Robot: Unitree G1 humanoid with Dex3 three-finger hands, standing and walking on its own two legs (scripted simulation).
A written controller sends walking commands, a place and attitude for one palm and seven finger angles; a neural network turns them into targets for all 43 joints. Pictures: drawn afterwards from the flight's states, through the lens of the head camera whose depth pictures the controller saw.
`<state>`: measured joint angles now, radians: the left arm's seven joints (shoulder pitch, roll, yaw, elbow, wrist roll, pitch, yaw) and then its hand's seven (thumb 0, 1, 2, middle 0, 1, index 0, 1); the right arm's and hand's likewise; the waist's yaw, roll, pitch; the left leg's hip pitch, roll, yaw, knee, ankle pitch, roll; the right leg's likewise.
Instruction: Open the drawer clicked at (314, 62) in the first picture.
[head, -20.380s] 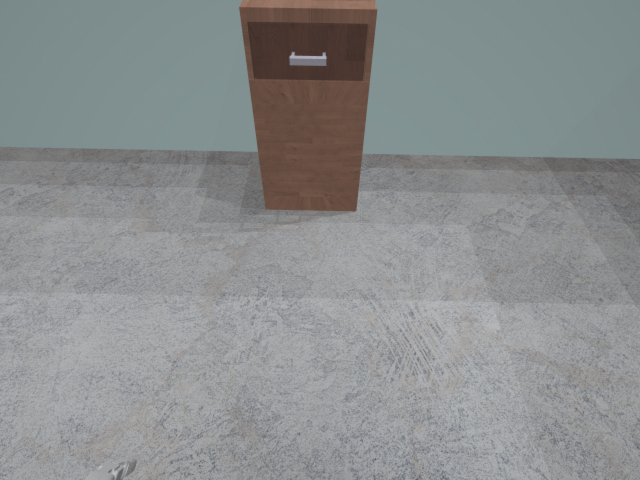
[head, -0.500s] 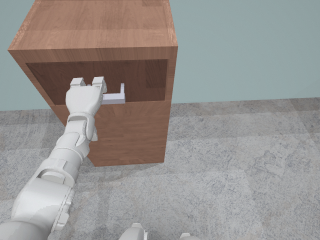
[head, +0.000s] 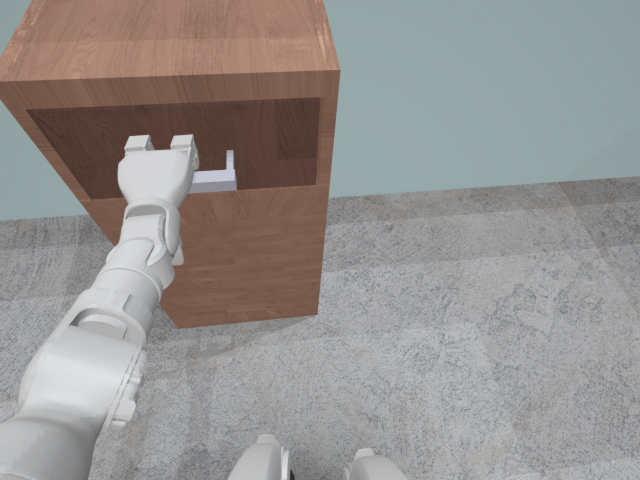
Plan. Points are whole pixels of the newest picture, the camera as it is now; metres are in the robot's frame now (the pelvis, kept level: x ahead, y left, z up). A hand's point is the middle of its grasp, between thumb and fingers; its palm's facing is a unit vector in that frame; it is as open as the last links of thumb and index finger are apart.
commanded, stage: lower the fingers behind the handle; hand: left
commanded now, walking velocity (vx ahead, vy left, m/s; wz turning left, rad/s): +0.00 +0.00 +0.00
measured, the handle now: (195, 170) +0.54 +0.18 +0.02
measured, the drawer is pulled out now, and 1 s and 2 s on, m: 0.00 0.00 0.00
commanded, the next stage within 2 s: lift the fingers back up to retry in 0.18 s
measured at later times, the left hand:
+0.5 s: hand (171, 198) +0.48 +0.20 +0.03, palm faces -0.07 -0.03 -1.00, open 13.8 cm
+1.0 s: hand (167, 169) +0.49 +0.19 +0.08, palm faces -0.04 -0.04 -1.00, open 13.8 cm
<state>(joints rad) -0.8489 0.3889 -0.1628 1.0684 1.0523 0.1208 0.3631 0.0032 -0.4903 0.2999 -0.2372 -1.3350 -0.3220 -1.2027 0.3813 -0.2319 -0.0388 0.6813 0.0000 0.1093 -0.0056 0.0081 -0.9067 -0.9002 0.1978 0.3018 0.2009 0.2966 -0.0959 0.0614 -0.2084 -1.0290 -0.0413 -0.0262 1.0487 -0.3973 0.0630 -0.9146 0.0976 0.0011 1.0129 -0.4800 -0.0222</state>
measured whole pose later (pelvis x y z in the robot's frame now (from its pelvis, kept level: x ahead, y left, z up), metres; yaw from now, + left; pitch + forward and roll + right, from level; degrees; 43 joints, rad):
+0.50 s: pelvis +0.00 +0.00 +0.01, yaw +0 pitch +21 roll -3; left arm -0.86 0.39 -0.16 1.07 1.02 0.17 0.32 0.00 -0.49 0.30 -0.26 -1.29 -0.32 -1.20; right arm 0.36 -0.22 -0.03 0.68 0.01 0.09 -0.02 0.01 -0.91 -0.90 0.20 0.30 0.20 0.30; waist -0.11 0.07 -0.18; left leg -0.98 -0.04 -0.03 0.99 -0.38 0.06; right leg -0.87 0.10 0.00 0.96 -0.46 -0.03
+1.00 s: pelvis +0.05 -0.01 +0.05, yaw +0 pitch +16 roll -2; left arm -0.71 0.33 -0.16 0.93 1.00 0.22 0.29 0.00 -0.49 0.30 -0.32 -1.20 -0.32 -1.20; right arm 0.32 -0.24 -0.05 0.67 0.03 0.16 -0.01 0.01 -0.91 -0.90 0.20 0.30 0.20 0.30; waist -0.06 0.07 -0.18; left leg -0.68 -0.04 -0.01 0.76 -0.35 0.06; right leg -0.57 0.09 0.04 0.72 -0.42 -0.03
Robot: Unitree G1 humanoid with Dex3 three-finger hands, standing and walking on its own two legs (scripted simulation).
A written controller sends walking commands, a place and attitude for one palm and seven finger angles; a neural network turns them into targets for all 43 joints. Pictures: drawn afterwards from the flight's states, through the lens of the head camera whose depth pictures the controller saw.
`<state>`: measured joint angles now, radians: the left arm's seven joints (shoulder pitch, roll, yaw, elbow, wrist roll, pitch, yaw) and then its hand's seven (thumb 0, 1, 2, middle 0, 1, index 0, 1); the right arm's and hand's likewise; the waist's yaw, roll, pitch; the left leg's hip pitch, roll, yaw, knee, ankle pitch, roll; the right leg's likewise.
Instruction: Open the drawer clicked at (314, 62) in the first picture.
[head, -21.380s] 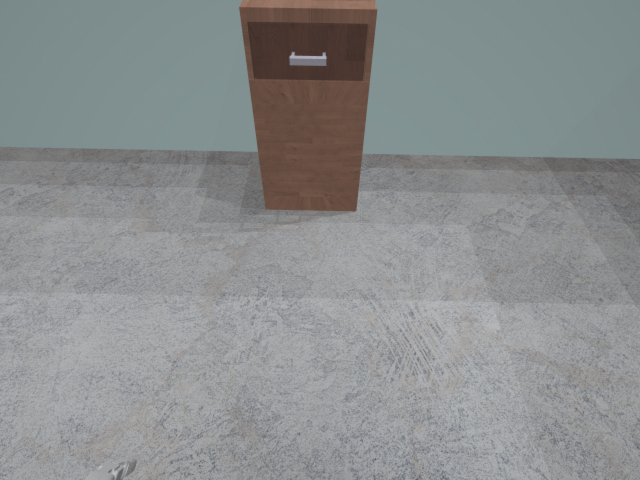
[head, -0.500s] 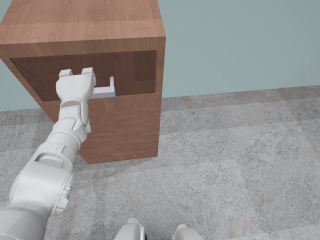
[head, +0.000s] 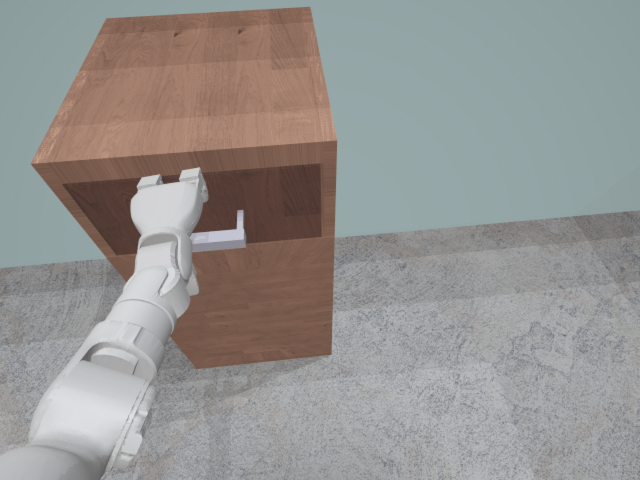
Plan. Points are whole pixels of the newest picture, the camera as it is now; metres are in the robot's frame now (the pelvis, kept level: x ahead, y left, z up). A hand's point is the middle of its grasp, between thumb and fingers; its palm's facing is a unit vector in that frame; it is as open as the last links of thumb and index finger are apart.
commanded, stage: lift the fingers back up to retry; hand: left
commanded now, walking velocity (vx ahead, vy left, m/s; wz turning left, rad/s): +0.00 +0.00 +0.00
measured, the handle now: (208, 230) +0.50 +0.18 -0.03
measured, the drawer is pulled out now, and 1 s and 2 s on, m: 0.00 0.00 0.00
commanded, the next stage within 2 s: re-aim the fingers above the handle in 0.06 s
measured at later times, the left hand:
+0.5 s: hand (192, 245) +0.43 +0.18 +0.03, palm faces -0.08 -0.06 -1.00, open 13.8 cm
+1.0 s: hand (203, 249) +0.42 +0.16 +0.03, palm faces -0.06 -0.09 -0.99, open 13.8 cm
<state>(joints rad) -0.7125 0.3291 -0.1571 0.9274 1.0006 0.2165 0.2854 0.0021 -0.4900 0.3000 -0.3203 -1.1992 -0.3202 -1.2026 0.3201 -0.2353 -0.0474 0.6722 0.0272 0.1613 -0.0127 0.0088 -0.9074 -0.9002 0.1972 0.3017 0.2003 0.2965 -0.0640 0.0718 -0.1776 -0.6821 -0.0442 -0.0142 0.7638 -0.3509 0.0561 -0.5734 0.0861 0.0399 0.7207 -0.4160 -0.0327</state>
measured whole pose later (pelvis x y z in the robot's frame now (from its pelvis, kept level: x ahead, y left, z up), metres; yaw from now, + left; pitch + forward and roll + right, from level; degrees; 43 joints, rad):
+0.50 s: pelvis +0.00 -0.01 +0.00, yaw +1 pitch +15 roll -1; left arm -0.69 0.32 -0.18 0.90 0.99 0.18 0.27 0.00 -0.49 0.30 -0.32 -1.20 -0.32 -1.20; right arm 0.30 -0.23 -0.05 0.68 0.02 0.17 -0.02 0.01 -0.91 -0.90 0.20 0.30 0.20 0.30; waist -0.06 0.06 -0.16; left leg -0.67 -0.05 -0.03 0.76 -0.34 0.04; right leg -0.56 0.08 0.02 0.73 -0.42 -0.05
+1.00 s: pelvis -0.01 -0.01 +0.00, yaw +1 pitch +14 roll -1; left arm -0.65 0.33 -0.20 0.83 1.00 0.05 0.26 0.00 -0.49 0.30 -0.33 -1.20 -0.32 -1.20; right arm 0.34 -0.24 -0.07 0.70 0.02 0.13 -0.04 0.01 -0.91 -0.90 0.20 0.30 0.20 0.30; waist -0.06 0.05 -0.15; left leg -0.67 -0.05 -0.04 0.76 -0.33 0.04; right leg -0.56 0.08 0.01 0.72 -0.41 -0.04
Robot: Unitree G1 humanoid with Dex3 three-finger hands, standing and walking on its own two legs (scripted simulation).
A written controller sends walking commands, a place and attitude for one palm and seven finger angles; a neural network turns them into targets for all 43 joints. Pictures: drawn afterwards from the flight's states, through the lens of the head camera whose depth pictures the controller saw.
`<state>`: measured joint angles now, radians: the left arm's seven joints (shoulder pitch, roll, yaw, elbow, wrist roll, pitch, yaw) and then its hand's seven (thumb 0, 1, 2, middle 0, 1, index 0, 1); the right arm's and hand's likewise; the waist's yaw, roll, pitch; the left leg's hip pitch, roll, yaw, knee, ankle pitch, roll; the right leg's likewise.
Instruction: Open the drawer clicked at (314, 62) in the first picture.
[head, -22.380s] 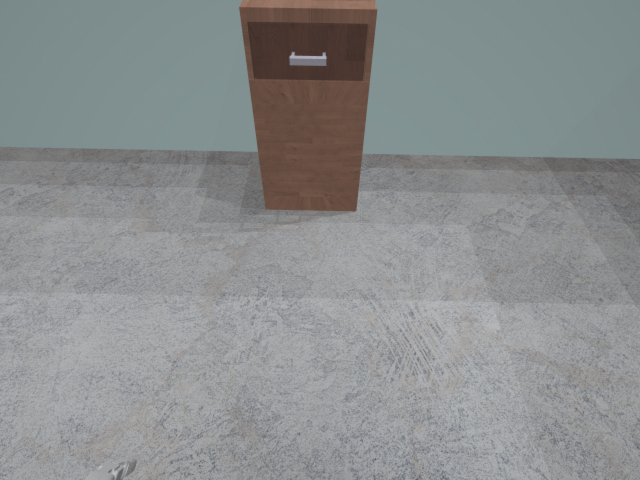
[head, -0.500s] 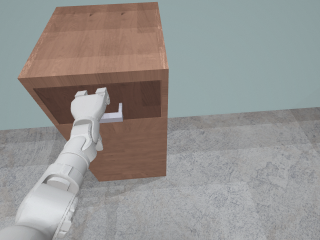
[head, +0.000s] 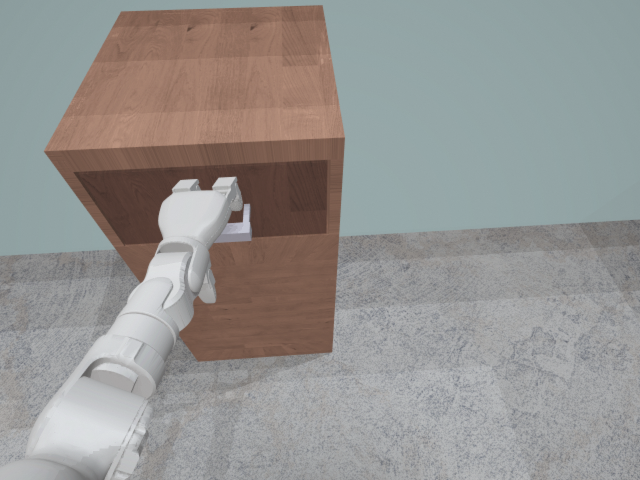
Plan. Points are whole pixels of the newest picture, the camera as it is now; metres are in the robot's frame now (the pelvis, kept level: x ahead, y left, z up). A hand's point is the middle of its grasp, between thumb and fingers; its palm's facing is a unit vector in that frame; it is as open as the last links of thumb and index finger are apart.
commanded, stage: re-aim the fingers above the handle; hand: left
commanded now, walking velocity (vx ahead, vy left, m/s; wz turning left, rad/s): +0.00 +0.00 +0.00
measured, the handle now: (215, 222) +0.51 +0.18 -0.03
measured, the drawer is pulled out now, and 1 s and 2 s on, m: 0.00 0.00 0.00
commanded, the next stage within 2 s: lower the fingers behind the handle in 1.18 s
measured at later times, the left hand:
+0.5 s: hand (224, 234) +0.44 +0.14 +0.03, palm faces +0.01 -0.13 -0.99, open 13.8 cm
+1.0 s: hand (226, 220) +0.46 +0.14 +0.04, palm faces +0.10 -0.11 -0.99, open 13.8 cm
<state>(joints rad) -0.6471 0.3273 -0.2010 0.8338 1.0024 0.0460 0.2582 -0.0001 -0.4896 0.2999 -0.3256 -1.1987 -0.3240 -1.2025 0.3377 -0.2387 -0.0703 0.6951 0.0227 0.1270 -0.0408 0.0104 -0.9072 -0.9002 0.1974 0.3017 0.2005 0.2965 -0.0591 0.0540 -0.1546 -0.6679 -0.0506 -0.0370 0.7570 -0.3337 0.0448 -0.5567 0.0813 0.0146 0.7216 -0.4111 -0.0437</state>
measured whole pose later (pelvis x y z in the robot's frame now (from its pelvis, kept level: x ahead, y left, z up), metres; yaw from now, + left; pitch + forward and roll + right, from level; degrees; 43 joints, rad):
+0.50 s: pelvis +0.00 +0.01 -0.01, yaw +0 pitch +15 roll -2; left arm -0.66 0.31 -0.19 0.77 1.04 -0.06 0.29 0.00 -0.49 0.30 -0.33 -1.20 -0.33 -1.20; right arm 0.31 -0.24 -0.07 0.69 0.01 0.11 -0.04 0.01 -0.91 -0.90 0.20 0.30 0.20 0.30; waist -0.06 0.05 -0.15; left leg -0.72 -0.06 -0.03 0.81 -0.36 0.06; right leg -0.61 0.07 0.02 0.77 -0.43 -0.03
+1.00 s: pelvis -0.01 +0.01 -0.01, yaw -1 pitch +16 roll -1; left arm -0.72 0.30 -0.13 0.84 1.08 0.00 0.38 0.00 -0.49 0.30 -0.33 -1.20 -0.33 -1.21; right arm 0.30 -0.25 -0.06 0.67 0.00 0.12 -0.04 0.01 -0.91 -0.90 0.20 0.30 0.20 0.30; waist -0.08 0.06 -0.16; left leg -0.76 -0.05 -0.01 0.83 -0.35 0.05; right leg -0.66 0.08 0.03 0.81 -0.43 -0.04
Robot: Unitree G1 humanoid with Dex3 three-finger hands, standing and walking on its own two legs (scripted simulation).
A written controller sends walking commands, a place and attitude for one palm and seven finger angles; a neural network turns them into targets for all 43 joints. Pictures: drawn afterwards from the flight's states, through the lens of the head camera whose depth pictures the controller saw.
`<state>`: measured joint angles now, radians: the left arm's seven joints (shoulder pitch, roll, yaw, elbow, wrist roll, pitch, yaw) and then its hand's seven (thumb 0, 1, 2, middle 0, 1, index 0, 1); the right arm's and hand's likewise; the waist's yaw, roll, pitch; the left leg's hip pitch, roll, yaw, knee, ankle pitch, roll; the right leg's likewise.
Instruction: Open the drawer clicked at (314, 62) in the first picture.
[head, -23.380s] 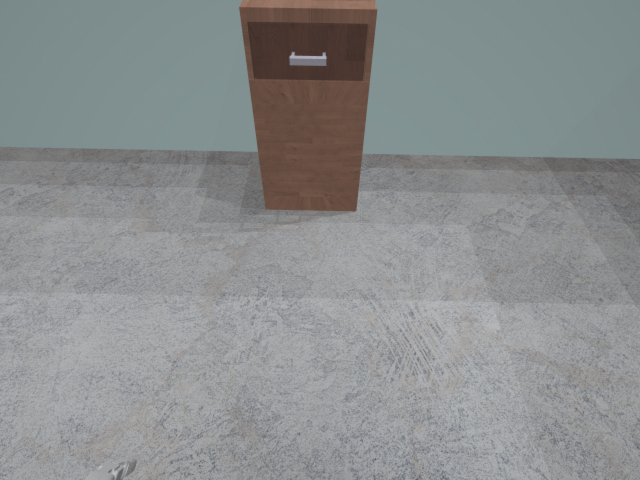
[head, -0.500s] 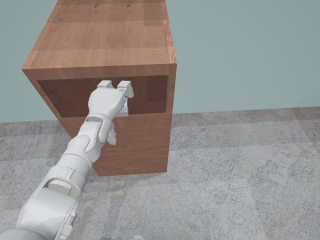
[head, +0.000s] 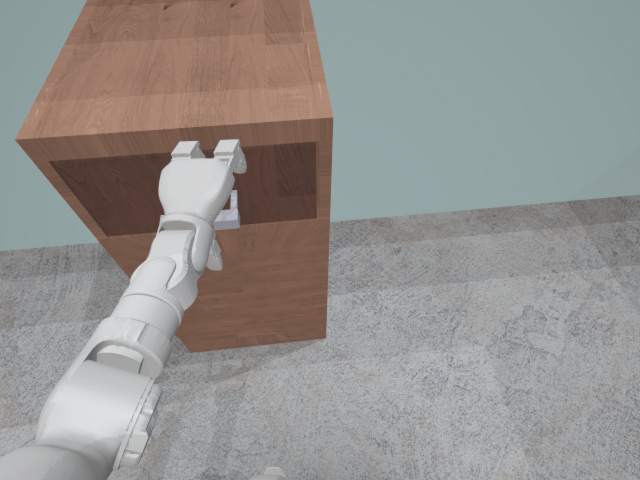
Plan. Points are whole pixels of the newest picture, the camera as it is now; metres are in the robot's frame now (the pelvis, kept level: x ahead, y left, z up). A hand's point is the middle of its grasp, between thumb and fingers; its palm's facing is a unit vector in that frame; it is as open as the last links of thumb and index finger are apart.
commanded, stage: re-aim the fingers above the handle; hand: left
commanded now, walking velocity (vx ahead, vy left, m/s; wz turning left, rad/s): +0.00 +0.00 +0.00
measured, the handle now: (201, 210) +0.52 +0.18 -0.02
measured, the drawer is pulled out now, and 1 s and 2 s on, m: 0.00 0.00 0.00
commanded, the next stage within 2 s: lower the fingers behind the handle in 0.18 s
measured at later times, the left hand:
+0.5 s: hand (210, 211) +0.48 +0.15 +0.03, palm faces +0.09 -0.04 -0.99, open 13.8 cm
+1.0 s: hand (212, 238) +0.46 +0.16 -0.01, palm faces +0.05 -0.08 -1.00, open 13.9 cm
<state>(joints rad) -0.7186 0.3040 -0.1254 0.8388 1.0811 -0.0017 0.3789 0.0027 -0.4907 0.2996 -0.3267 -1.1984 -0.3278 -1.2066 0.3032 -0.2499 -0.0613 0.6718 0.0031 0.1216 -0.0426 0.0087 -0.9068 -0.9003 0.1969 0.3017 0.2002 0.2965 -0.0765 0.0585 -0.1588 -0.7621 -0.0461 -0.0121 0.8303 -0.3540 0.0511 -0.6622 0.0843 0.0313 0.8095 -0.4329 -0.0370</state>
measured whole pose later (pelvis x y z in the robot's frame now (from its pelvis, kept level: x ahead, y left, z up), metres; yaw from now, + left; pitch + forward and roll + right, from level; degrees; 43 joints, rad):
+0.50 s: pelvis +0.00 -0.01 +0.00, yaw -1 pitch +19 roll -1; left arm -0.75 0.30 -0.09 0.95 1.09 0.12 0.46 0.00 -0.49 0.30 -0.32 -1.20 -0.32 -1.20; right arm 0.28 -0.25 -0.05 0.66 0.00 0.12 -0.02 0.01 -0.91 -0.90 0.20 0.30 0.20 0.30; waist -0.09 0.06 -0.18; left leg -0.82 -0.04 0.00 0.85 -0.37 0.04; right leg -0.73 0.09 0.04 0.84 -0.45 -0.04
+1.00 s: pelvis +0.00 +0.00 -0.02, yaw +0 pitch +21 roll -2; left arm -0.70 0.27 -0.12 0.95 1.11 0.05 0.48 0.00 -0.49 0.30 -0.32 -1.20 -0.31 -1.20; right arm 0.30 -0.23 -0.08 0.70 -0.02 0.11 0.01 0.01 -0.91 -0.90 0.20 0.30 0.20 0.30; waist -0.07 0.06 -0.21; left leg -0.92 -0.04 -0.02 0.96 -0.41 0.05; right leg -0.81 0.09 0.02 0.93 -0.49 -0.03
